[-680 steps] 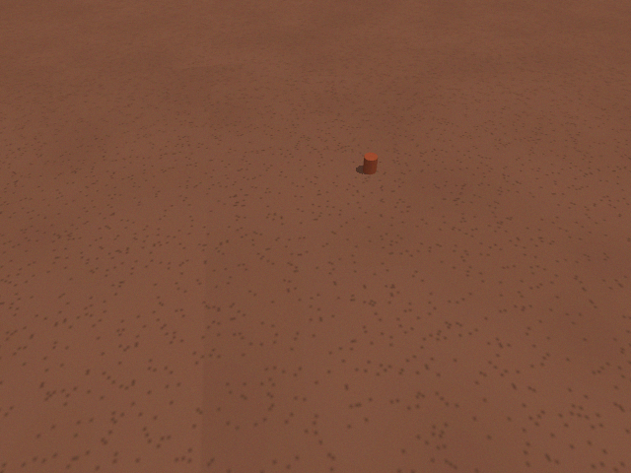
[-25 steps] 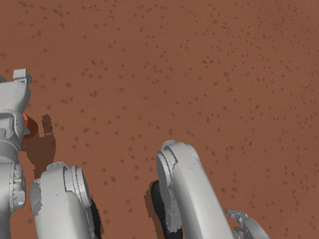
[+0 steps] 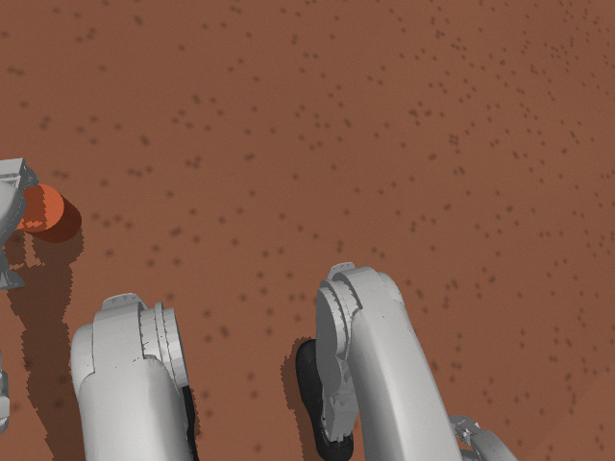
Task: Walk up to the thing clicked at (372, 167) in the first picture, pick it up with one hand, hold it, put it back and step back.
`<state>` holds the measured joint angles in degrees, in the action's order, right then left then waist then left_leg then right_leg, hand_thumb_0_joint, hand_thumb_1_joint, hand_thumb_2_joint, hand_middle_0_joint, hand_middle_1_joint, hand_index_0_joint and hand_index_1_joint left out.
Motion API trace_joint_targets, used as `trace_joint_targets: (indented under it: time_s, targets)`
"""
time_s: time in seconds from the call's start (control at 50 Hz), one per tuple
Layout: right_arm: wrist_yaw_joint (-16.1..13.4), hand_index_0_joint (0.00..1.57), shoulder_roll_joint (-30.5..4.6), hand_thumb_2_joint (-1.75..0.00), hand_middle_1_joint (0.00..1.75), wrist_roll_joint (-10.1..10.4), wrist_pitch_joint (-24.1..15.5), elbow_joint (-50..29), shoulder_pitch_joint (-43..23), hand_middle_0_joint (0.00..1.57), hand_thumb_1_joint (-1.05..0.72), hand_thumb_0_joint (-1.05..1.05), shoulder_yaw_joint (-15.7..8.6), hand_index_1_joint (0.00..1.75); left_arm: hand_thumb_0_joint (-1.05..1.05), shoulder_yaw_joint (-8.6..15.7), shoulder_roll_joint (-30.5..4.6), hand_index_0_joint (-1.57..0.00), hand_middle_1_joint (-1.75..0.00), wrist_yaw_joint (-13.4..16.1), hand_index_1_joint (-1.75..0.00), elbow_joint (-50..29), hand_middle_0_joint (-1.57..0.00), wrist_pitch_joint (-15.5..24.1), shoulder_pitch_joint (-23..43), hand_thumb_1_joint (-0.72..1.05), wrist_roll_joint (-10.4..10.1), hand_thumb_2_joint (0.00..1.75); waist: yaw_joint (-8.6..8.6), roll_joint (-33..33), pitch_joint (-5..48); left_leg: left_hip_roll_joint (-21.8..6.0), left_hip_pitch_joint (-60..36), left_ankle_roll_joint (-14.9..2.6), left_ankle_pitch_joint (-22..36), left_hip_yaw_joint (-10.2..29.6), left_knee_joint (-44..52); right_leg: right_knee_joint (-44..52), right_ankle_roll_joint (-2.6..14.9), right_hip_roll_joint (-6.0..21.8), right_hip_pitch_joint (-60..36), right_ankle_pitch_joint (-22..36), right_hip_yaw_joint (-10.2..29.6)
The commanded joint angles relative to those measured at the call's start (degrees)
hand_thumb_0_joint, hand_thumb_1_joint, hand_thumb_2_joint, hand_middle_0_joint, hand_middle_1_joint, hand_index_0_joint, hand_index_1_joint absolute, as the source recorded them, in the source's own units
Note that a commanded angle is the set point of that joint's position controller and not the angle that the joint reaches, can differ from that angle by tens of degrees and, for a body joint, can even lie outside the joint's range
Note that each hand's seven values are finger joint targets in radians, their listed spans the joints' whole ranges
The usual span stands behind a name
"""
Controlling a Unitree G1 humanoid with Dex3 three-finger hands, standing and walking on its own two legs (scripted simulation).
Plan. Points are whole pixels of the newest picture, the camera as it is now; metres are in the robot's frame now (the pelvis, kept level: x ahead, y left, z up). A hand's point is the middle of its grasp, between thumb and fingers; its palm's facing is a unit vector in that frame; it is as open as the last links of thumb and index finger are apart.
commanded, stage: rest palm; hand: left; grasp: from above
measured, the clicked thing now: (47, 215) +0.45 +0.32 -0.28
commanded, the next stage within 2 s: close in 1.18 s
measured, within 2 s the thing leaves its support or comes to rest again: neither
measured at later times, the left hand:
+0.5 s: hand (40, 212) +0.45 +0.31 -0.23, palm faces -0.45 -0.12 -0.88, open 14.1 cm
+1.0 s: hand (43, 218) +0.44 +0.31 -0.24, palm faces -0.42 -0.13 -0.90, open 14.1 cm
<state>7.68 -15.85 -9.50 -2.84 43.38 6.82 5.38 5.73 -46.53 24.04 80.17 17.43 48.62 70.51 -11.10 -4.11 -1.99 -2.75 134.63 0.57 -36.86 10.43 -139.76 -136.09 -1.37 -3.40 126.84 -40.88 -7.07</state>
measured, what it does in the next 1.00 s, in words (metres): stands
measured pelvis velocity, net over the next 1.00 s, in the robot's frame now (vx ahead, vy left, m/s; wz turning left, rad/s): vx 0.00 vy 0.00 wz -0.07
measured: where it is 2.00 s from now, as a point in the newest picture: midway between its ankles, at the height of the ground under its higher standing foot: (256, 436)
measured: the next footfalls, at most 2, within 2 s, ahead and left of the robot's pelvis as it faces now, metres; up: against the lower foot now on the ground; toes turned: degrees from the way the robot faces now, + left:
none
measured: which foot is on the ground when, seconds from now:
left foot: down 0.00-1.00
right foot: down 0.00-1.00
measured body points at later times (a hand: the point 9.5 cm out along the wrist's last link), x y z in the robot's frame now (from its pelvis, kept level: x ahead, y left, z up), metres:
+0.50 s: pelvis +0.00 +0.00 -0.01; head +0.27 +0.08 +0.34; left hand +0.47 +0.31 -0.18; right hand +0.05 -0.26 -0.11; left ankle +0.08 +0.13 -0.29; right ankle +0.10 -0.12 -0.29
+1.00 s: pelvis +0.00 +0.00 -0.02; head +0.26 +0.11 +0.33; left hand +0.46 +0.32 -0.19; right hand +0.07 -0.26 -0.09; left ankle +0.08 +0.13 -0.29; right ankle +0.10 -0.12 -0.29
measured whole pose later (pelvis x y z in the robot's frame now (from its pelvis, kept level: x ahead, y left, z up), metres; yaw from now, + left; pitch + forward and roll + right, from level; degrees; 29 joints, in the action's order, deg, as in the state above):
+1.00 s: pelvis +0.00 +0.00 -0.02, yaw -4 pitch +27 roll -12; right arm 12.8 -17.8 -14.4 -11.5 41.4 3.7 12.0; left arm 8.9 -52.6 35.2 95.4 12.5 55.1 72.8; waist -17.7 -7.0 -6.2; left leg -3.5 135.7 0.7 -38.5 14.7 -145.0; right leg -138.2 -2.2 -5.5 127.4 -40.1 -10.1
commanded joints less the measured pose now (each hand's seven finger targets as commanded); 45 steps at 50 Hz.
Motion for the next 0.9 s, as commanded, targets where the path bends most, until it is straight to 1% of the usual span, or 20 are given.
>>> trace_joint_targets:
  time_s: [0.0, 0.08, 0.14, 0.16, 0.18, 0.24, 0.32, 0.38, 0.46, 0.48, 0.5, 0.56, 0.6, 0.64, 0.68, 0.72, 0.76, 0.82, 0.84, 0.88]
  targets:
    - [-0.33, 0.2, -15.23, -0.9, 0.3, -1.35, -1.38, 0.78, 10.44, 0.2, -0.9, 0.0, -4.31, 0.3, 0.0, 1.16, -10.78, -0.05, -0.98, 7.57, -0.99, -4.77, -0.06, 0.5, 21.98, -0.57, 2.27, 1.01, -4.72, 24.02, 37.23, -0.16, -35.17, -0.6, 6.27, -3.79, 12.85, 12.6, 3.23, -1.44, -9.43, 11.68, -5.85]
    - [0.29, 0.2, -15.98, -0.9, 0.3, -2.06, -2.24, 0.61, 9.44, 0.2, -0.89, 0.0, -3.34, 0.3, 0.0, 1.92, -12.63, -0.05, -0.98, 10.81, -0.99, 0.81, -0.06, -2.78, 23.29, -0.55, 4.51, 1.01, -5.26, 25.28, 36.6, -0.19, -34.72, -0.53, 6.46, -3.8, 12.33, 11.43, 3.14, -1.45, -8.56, 12.46, -6.39]
    - [0.91, 0.2, -16.08, -0.9, 0.3, -2.47, -3.1, 0.4, 8.48, 0.2, -0.89, 0.0, -2.63, 0.3, 0.0, 2.71, -13.74, -0.05, -0.99, 11.71, -1.0, 4.65, -0.06, -5.28, 23.08, -0.54, 4.42, 1.01, -4.91, 25.72, 35.53, -0.2, -33.59, -0.59, 5.78, -3.86, 12.2, 10.92, 3.17, -1.58, -8.03, 12.3, -6.49]
    - [1.19, 0.2, -16.24, -0.9, 0.3, -2.65, -3.37, 0.28, 8.46, 0.2, -0.89, 0.0, -2.32, 0.3, 0.0, 2.73, -13.93, -0.05, -1.0, 11.62, -1.0, 5.02, -0.06, -5.98, 23.45, -0.54, 4.35, 1.0, -5.45, 26.31, 35.4, -0.21, -33.68, -0.69, 6.43, -4.0, 11.87, 10.82, 2.95, -1.67, -8.73, 12.95, -6.57]
    - [1.4, 0.2, -15.85, -0.9, 0.3, -2.61, -3.84, -0.23, 7.93, 0.2, -0.9, 0.0, -1.87, 0.3, 0.0, 2.02, -13.82, -0.06, -1.0, 11.46, -1.0, 6.45, -0.06, -6.66, 23.42, -0.54, 4.04, 0.99, -5.41, 26.31, 34.2, -0.04, -31.46, -0.98, 5.97, -4.77, 11.07, 11.31, 3.0, -1.82, -9.44, 13.11, -5.97]
    - [1.92, 0.2, -16.21, -0.9, 0.3, -2.98, -4.53, -0.89, 8.63, 0.2, -0.89, 0.0, -1.18, 0.3, 0.0, 4.31, -17.18, -0.06, -1.01, 10.84, -1.0, 4.12, -0.06, -7.39, 23.33, -0.53, 2.91, 0.98, -5.19, 24.35, 36.61, -0.07, -30.12, -1.52, 7.55, -5.0, 9.99, 11.72, 2.74, -1.99, -13.35, 14.7, -5.81]
    - [2.39, 0.2, -15.75, -0.9, 0.3, -3.07, -5.06, -2.24, 7.77, 0.2, -0.9, 0.0, -0.36, 0.3, 0.0, 4.46, -16.58, -0.06, -1.02, 9.07, -1.01, 5.75, -0.06, -8.08, 19.46, -0.53, 0.24, 0.96, -4.96, 20.3, 38.04, -0.32, -26.82, -2.36, 8.76, -5.22, 8.43, 12.94, 2.15, -2.68, -18.42, 16.66, -4.93]
    - [2.52, 0.2, -15.8, -0.9, 0.3, -3.17, -5.22, -2.26, 8.42, 0.2, -0.9, 0.0, 0.13, 0.3, 0.0, 5.54, -18.53, -0.06, -1.02, 7.82, -1.01, 4.87, -0.05, -7.8, 18.27, -0.53, -1.41, 0.95, -4.7, 18.82, 38.15, -0.52, -25.46, -2.7, 8.69, -4.78, 8.09, 13.37, 1.9, -2.77, -20.19, 16.77, -4.89]
    - [2.83, 0.2, -16.19, -0.9, 0.3, -3.05, -5.51, -2.45, 9.07, 0.2, -0.9, 0.0, 0.74, 0.3, 0.0, 4.52, -19.0, -0.06, -1.0, 6.48, -1.0, 3.0, -0.06, -6.03, 18.46, -0.55, -1.38, 0.98, -5.73, 20.05, 37.36, -0.67, -26.49, -2.47, 9.17, -4.02, 7.65, 12.53, 2.03, -3.02, -20.26, 17.29, -5.31]
    - [2.69, 0.2, -16.71, -0.9, 0.3, -2.95, -5.36, -1.81, 9.57, 0.2, -0.9, 0.0, 0.59, 0.3, 0.0, 6.7, -21.17, -0.06, -1.0, 6.85, -1.0, 3.16, -0.06, -5.51, 17.36, -0.54, -1.92, 0.97, -5.08, 19.4, 37.58, -0.76, -25.84, -2.51, 8.76, -3.84, 7.66, 12.82, 2.0, -3.18, -20.85, 16.8, -5.43]
    - [2.86, 0.2, -16.41, -0.9, 0.3, -2.85, -5.68, -2.64, 9.7, 0.2, -0.9, 0.0, 1.05, 0.3, 0.0, 4.91, -19.29, -0.05, -0.99, 6.66, -0.99, 2.22, -0.06, -5.04, 18.17, -0.55, -1.49, 0.98, -5.57, 20.05, 36.8, -0.53, -26.56, -2.3, 8.62, -3.86, 7.72, 12.24, 2.17, -2.87, -19.94, 16.4, -5.69]
    - [2.9, 0.2, -17.02, -0.9, 0.3, -2.91, -5.67, -2.14, 9.14, 0.2, -0.89, 0.0, 1.17, 0.3, 0.0, 5.75, -20.26, -0.05, -0.98, 7.59, -0.99, 2.9, -0.06, -3.63, 17.77, -0.55, -1.17, 0.99, -5.61, 20.68, 35.84, -0.87, -27.15, -2.03, 7.47, -3.25, 8.0, 12.37, 2.39, -3.35, -18.37, 15.25, -6.54]
    - [3.13, 0.2, -16.95, -0.9, 0.3, -3.28, -5.79, -2.01, 9.29, 0.2, -0.89, 0.0, 1.83, 0.3, 0.0, 4.54, -18.85, -0.05, -0.98, 8.35, -0.98, 3.59, -0.06, -2.93, 18.17, -0.55, -0.33, 1.0, -5.99, 23.01, 34.43, -0.73, -27.51, -1.62, 6.63, -3.1, 8.92, 11.97, 2.68, -3.35, -17.57, 14.35, -7.02]
    - [3.25, 0.2, -17.44, -0.9, 0.3, -3.55, -6.22, -1.87, 9.44, 0.2, -0.89, 0.0, 1.51, 0.3, 0.0, 4.94, -20.29, -0.05, -0.97, 9.12, -0.98, 3.79, -0.07, -2.72, 18.67, -0.56, 0.57, 1.01, -6.33, 21.84, 33.85, -0.93, -27.26, -1.74, 6.97, -3.12, 7.78, 12.08, 2.47, -3.57, -17.16, 14.93, -6.91]
    - [3.36, 0.2, -17.44, -0.9, 0.3, -3.7, -6.43, -1.53, 9.28, 0.2, -0.89, 0.0, 2.03, 0.3, 0.0, 4.82, -19.22, -0.05, -0.96, 10.26, -0.97, 4.09, -0.06, -2.35, 18.87, -0.55, 0.42, 1.01, -6.35, 22.97, 34.07, -0.92, -27.81, -1.54, 7.23, -2.99, 8.52, 12.18, 2.48, -3.52, -17.83, 15.05, -7.38]
    - [3.69, 0.2, -17.86, -0.9, 0.3, -4.09, -6.97, -1.35, 9.38, 0.2, -0.89, 0.0, 1.88, 0.3, 0.0, 4.13, -19.58, -0.05, -0.96, 10.86, -0.98, 5.87, -0.07, -2.68, 19.14, -0.55, 1.72, 1.02, -6.92, 22.95, 32.57, -1.03, -28.78, -1.3, 7.02, -2.71, 8.44, 11.07, 2.64, -3.53, -15.64, 14.66, -7.9]
    - [3.88, 0.2, -18.01, -0.9, 0.3, -4.35, -7.23, -1.37, 9.03, 0.2, -0.89, 0.0, 1.9, 0.3, 0.0, 4.81, -19.39, -0.06, -0.98, 11.78, -0.99, 6.53, -0.07, -2.84, 19.27, -0.54, 1.75, 1.02, -6.84, 23.21, 33.11, -1.03, -28.83, -1.31, 7.53, -2.59, 8.45, 11.6, 2.52, -3.69, -16.19, 15.24, -8.0]
    - [4.15, 0.2, -17.74, -0.9, 0.3, -4.54, -7.84, -1.09, 8.17, 0.2, -0.89, 0.0, 2.26, 0.3, 0.0, 3.16, -18.31, -0.06, -0.99, 12.62, -0.99, 7.76, -0.07, -3.66, 19.61, -0.53, 1.81, 1.0, -7.22, 23.45, 32.46, -1.16, -28.09, -1.43, 7.07, -2.92, 8.11, 12.11, 2.36, -3.86, -16.48, 15.41, -7.59]
    - [4.32, 0.2, -18.25, -0.9, 0.3, -4.65, -8.27, -1.14, 8.57, 0.2, -0.89, 0.0, 2.22, 0.3, 0.0, 2.76, -19.4, -0.06, -1.0, 12.67, -1.0, 8.09, -0.07, -3.91, 21.97, -0.52, 2.02, 1.0, -8.37, 22.86, 31.48, -1.06, -27.2, -1.56, 6.1, -2.82, 7.6, 11.6, 2.36, -3.65, -15.32, 14.62, -7.71]
    - [4.43, 0.2, -18.59, -0.9, 0.3, -4.6, -8.54, -0.89, 8.22, 0.2, -0.89, 0.0, 2.01, 0.3, 0.0, 4.79, -21.2, -0.06, -0.99, 13.22, -1.0, 8.33, -0.07, -4.36, 20.68, -0.53, 1.64, 1.0, -7.17, 22.91, 32.58, -1.22, -27.56, -1.51, 6.9, -2.67, 7.57, 11.8, 2.37, -3.71, -16.73, 15.16, -7.54]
